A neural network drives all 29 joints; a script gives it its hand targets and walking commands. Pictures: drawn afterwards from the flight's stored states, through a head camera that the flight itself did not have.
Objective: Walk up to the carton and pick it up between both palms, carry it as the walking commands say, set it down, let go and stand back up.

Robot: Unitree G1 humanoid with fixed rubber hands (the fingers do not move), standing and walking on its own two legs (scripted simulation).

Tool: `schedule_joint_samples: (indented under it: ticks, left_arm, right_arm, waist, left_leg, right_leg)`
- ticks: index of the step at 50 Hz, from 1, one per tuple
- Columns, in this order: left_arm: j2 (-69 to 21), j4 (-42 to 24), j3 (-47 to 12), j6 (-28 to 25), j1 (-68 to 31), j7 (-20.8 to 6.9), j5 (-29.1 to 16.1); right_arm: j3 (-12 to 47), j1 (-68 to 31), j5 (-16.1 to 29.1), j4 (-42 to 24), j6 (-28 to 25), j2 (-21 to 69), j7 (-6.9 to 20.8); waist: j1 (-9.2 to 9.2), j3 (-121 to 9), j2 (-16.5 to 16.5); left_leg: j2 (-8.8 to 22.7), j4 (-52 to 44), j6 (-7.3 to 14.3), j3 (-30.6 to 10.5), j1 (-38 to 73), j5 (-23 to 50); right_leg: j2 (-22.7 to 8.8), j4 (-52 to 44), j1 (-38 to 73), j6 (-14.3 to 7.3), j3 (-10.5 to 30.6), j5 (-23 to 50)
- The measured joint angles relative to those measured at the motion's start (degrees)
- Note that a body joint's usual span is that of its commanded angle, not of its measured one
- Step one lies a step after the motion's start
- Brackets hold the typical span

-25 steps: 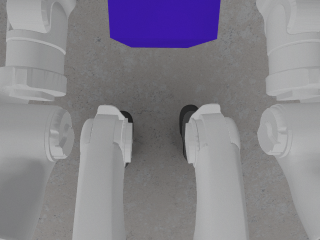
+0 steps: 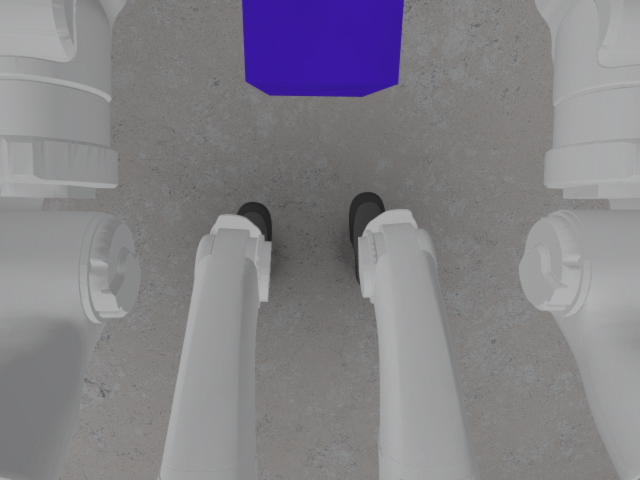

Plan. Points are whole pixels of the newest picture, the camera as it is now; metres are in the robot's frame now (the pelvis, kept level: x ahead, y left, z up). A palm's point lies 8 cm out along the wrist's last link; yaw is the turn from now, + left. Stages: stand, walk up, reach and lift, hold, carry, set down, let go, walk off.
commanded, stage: set down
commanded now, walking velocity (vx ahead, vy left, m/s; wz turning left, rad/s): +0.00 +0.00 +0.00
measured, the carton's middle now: (319, 13) +0.56 -0.02 -0.41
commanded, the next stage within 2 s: let go in 0.38 s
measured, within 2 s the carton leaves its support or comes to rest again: neither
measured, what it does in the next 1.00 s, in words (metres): rises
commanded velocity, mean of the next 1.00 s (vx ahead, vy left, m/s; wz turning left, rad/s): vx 0.00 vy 0.00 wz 0.00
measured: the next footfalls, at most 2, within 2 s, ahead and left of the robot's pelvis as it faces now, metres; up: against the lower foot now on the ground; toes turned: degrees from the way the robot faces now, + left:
none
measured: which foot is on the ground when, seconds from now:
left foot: down 0.00-1.00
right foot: down 0.00-1.00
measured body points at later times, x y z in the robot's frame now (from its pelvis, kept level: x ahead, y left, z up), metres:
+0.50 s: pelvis +0.02 +0.00 +0.11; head +0.38 -0.01 +0.36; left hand +0.59 +0.16 -0.04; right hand +0.57 -0.20 -0.04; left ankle +0.12 +0.13 -0.52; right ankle +0.14 -0.12 -0.52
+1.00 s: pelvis +0.07 +0.00 +0.17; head +0.30 -0.01 +0.56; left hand +0.40 +0.20 +0.06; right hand +0.38 -0.22 +0.06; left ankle +0.12 +0.13 -0.52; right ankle +0.14 -0.12 -0.52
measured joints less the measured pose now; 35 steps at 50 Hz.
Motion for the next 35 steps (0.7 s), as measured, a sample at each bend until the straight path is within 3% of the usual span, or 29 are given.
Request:
schedule_joint_samples:
  ticks: [12, 24, 28, 35]
  left_arm:
    - [-0.7, 1.6, 1.3, -0.8, 1.2, -1.7, 2.1]
    - [-4.5, 8.1, 5.2, -7.0, 3.6, -3.2, 8.7]
    - [-5.9, 3.0, 4.4, -7.0, 9.2, -2.5, 10.0]
    - [-6.3, -12.2, 0.2, -4.5, 29.2, -2.2, 9.4]
  right_arm:
    - [-1.0, 0.9, -1.5, 1.7, -0.6, 0.5, 1.9]
    - [-4.7, 3.5, -9.1, 8.1, -7.0, 4.5, 3.7]
    - [-3.7, 9.1, -10.4, 3.4, -7.2, 5.7, 3.8]
    - [0.5, 29.1, -10.7, -13.1, -4.4, 7.3, 3.8]
  waist:
    - [0.53, -0.1, -0.2]
    - [0.58, -0.2, 0.0]
    - [0.45, 0.0, -0.1]
    - [0.09, 0.0, 0.2]
  left_leg:
    - [0.8, -16.0, 0.7, 0.3, 13.6, 4.6]
    - [1.3, -26.3, 0.9, -0.4, 22.0, 7.6]
    - [1.1, -27.7, 0.9, -0.7, 23.7, 7.7]
    - [1.0, -30.9, 1.0, -1.2, 31.0, 7.1]
  right_leg:
    - [-0.1, -15.8, 13.4, 0.1, 1.3, 4.5]
    - [-0.4, -26.5, 22.2, -0.1, 1.1, 7.6]
    - [-0.5, -27.9, 23.9, -0.2, 0.9, 7.5]
    - [-0.9, -30.7, 31.2, -0.4, 0.7, 6.6]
